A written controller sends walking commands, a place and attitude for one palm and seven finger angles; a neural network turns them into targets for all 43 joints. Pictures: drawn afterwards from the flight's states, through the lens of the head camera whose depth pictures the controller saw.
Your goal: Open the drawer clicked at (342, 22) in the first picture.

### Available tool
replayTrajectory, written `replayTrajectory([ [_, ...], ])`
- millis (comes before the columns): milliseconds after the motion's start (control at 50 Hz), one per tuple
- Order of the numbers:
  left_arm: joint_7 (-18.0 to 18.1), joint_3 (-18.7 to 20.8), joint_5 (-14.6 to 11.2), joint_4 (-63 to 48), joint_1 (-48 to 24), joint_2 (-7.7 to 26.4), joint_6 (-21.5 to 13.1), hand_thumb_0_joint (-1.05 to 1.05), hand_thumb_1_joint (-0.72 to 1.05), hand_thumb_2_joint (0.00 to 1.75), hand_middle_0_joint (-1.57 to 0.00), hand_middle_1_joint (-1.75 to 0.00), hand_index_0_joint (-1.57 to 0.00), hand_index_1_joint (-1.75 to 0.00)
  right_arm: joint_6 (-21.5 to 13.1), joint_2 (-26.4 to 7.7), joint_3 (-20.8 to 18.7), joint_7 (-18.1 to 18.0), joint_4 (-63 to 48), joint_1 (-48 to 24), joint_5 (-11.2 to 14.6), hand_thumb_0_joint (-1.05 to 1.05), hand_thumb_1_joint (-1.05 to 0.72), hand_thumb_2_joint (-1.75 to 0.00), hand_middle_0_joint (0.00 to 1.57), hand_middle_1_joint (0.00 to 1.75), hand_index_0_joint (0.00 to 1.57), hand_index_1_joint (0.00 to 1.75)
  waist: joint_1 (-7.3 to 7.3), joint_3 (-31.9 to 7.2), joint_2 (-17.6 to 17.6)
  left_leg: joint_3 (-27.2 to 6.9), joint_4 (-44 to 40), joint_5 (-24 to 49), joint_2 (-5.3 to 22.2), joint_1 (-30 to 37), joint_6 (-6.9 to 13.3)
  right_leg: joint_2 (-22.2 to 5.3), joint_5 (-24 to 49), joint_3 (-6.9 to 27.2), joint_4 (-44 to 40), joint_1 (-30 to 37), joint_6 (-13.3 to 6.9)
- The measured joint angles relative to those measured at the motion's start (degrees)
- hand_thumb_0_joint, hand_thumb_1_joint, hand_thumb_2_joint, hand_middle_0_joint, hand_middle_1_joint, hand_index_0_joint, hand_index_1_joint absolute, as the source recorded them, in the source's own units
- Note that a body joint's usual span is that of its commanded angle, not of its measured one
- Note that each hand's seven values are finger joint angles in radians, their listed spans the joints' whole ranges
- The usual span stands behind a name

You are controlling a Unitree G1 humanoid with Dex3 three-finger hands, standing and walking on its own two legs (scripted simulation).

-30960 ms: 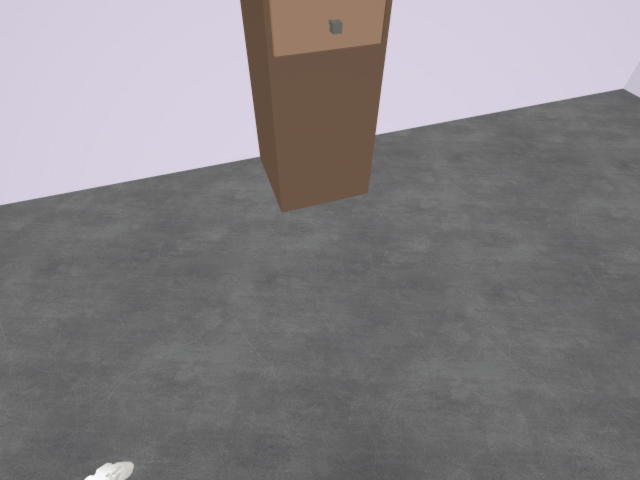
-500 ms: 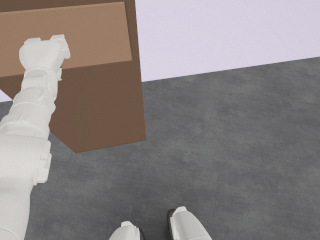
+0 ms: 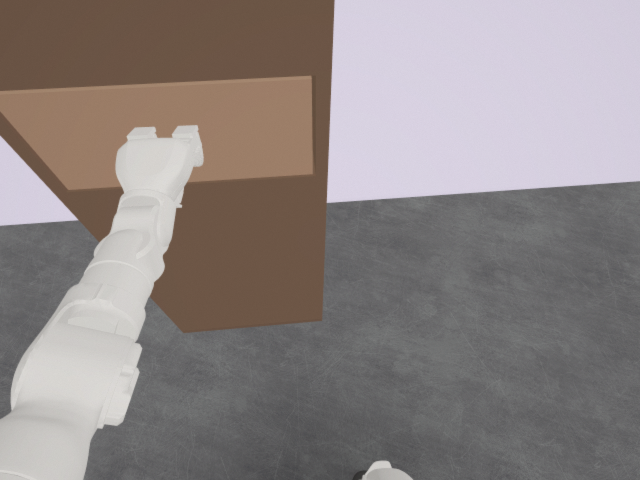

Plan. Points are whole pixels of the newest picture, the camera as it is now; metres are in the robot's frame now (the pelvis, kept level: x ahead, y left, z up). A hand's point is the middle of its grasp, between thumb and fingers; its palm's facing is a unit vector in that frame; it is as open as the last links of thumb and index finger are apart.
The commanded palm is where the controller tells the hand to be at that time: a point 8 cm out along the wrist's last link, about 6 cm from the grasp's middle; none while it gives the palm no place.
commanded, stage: pull the drawer open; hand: left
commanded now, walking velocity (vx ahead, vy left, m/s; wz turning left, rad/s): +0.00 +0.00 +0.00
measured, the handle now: (173, 159) +0.52 +0.20 +0.06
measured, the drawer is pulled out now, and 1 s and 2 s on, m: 0.00 0.00 0.00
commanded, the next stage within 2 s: open the thumb to release the handle in 1.72 s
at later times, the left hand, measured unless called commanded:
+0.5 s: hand (170, 190) +0.48 +0.20 +0.04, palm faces -0.03 +0.01 -1.00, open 6.4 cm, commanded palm +0.48 +0.21 +0.07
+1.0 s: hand (171, 191) +0.48 +0.20 +0.04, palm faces -0.03 -0.01 -1.00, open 6.4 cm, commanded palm +0.44 +0.21 +0.07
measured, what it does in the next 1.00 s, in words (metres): shifts its weight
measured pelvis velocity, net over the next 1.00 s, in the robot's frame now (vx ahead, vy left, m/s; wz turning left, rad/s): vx -0.05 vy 0.00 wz -0.03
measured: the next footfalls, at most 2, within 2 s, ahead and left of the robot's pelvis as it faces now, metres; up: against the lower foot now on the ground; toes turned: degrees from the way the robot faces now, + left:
none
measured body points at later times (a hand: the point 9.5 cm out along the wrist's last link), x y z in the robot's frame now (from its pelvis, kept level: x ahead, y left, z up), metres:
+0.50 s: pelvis -0.05 -0.01 -0.02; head +0.07 -0.02 +0.42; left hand +0.48 +0.20 +0.09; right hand -0.09 -0.29 -0.14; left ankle -0.05 +0.08 -0.70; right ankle +0.01 -0.12 -0.71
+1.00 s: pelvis -0.05 +0.00 -0.02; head +0.07 -0.01 +0.42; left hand +0.48 +0.20 +0.09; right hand -0.05 -0.28 -0.14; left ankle -0.05 +0.08 -0.70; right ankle +0.01 -0.12 -0.71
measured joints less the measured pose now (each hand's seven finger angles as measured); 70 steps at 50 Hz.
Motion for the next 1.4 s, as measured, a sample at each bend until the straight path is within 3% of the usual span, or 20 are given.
replayTrajectory([
  [60, 0.21, -0.79, 0.68, 2.1, -2.51, 0.04, 0.35, -0.01, 0.54, 0.84, -0.42, -1.35, -0.42, -1.35, 0.01, 0.03, 0.29, -0.21, 0.15, -1.45, -0.34, 0.0, -0.91, -0.89, 0.21, 0.3, 0.2, 0.3, -0.31, 0.47, -0.45, -0.75, 0.64, 0.3, -0.28, -1.01, -0.23, -0.37, -0.02, -0.77, 0.62, -0.74, -0.23],
  [180, -0.9, -0.57, -0.34, 6.24, -6.29, 2.33, 0.41, -0.01, 0.55, 0.8, -0.41, -1.35, -0.42, -1.35, -0.41, -0.01, 0.44, -0.49, -0.74, -2.45, -0.61, 0.0, -0.91, -0.89, 0.21, 0.3, 0.2, 0.3, -2.17, 1.39, -0.69, -1.02, 1.68, 1.21, -0.24, -3.07, -0.62, -0.41, 0.94, -1.13, 1.42, -2.62, -0.62],
  [440, -1.93, 2.38, -0.4, 11.52, -11.39, 8.43, -2.01, -0.02, 0.56, 0.79, -0.41, -1.35, -0.4, -1.35, -2.18, -1.44, 1.05, -1.01, 1.0, 3.84, -0.32, 0.0, -0.91, -0.89, 0.21, 0.3, 0.2, 0.3, -5.52, 2.82, -0.28, -0.38, 4.87, 2.33, 0.35, -8.65, -0.92, 0.08, 2.87, -0.75, 3.7, -8.08, -1.04],
  [620, -2.09, 3.33, -0.44, 13.76, -13.7, 10.76, -2.77, -0.02, 0.56, 0.79, -0.41, -1.35, -0.4, -1.35, -3.47, -1.92, 1.45, -1.16, 1.85, 5.67, -0.06, 0.0, -0.91, -0.89, 0.21, 0.3, 0.2, 0.3, -6.78, 3.1, 0.12, 0.23, 6.34, 2.83, 0.43, -11.52, -0.71, 0.13, 3.8, -0.24, 4.78, -10.94, -0.88],
  [780, -2.57, 3.25, -0.25, 14.5, -15.21, 10.66, -2.33, -0.01, 0.56, 0.8, -0.41, -1.35, -0.4, -1.35, -4.5, -1.84, 1.99, -1.37, 0.68, 4.41, 0.12, 0.0, -0.91, -0.89, 0.21, 0.3, 0.2, 0.3, -7.02, 2.91, 0.11, 0.49, 7.17, 2.94, 0.19, -12.9, -0.34, -0.12, 4.02, 0.0, 5.46, -12.26, -0.53],
  [940, -3.8, 3.36, -1.34, 9.97, -11.82, 9.27, -0.89, -0.01, 0.56, 0.8, -0.41, -1.35, -0.4, -1.36, -4.21, -1.45, 1.73, -1.3, -1.06, 2.93, 0.43, 0.0, -0.91, -0.89, 0.21, 0.3, 0.2, 0.3, -5.68, 2.39, 0.08, 1.55, 6.46, 2.43, 0.34, -11.45, 0.05, 0.17, 3.8, 1.11, 4.98, -11.28, -0.11],
  [1080, -4.28, 3.64, -3.26, 2.0, -3.34, 5.73, -0.65, 0.02, 0.56, 0.78, -0.41, -1.35, -0.4, -1.35, -2.5, -0.73, 1.07, -0.96, -1.38, 3.13, 0.99, 0.0, -0.91, -0.89, 0.21, 0.3, 0.2, 0.3, -2.68, 1.02, 0.22, 2.64, 3.06, 1.41, 0.59, -5.9, 0.34, 0.69, 2.79, 2.41, 2.43, -6.51, 0.27],
  [1220, -2.69, 2.33, -2.51, -5.05, 4.39, 1.35, -0.38, 0.03, 0.56, 0.8, -0.41, -1.35, -0.42, -1.35, -0.58, 0.06, 0.06, -0.09, -1.12, 2.24, 0.98, 0.0, -0.91, -0.89, 0.21, 0.3, 0.2, 0.3, 0.05, -0.51, 0.3, 2.25, -0.27, 0.18, 0.49, 0.01, 0.41, 0.74, 1.01, 2.27, -0.14, -0.85, 0.36],
  [1320, -0.07, -1.25, 0.02, -1.51, 0.19, -0.55, 0.79, -0.01, 0.53, 0.82, -0.42, -1.35, -0.42, -1.35, -0.54, 0.23, 0.17, -0.12, -0.38, -0.23, 0.43, 0.0, -0.91, -0.89, 0.21, 0.3, 0.2, 0.3, 0.44, 0.03, -0.23, -0.05, 0.23, -0.36, -0.28, 0.07, 0.24, -0.22, -0.45, 0.06, 0.29, 0.08, 0.23],
  [1400, 1.07, -2.96, 0.37, 0.66, -2.62, -1.19, 1.35, -0.02, 0.53, 0.83, -0.43, -1.35, -0.42, -1.35, -0.15, 0.06, 0.09, -0.23, -0.41, -2.1, -0.24, 0.0, -0.91, -0.89, 0.21, 0.3, 0.2, 0.3, 0.57, 0.28, -0.57, -1.25, 1.03, -0.06, -0.68, -1.36, -0.09, -0.74, -0.59, -1.14, 0.98, -0.88, -0.05],
])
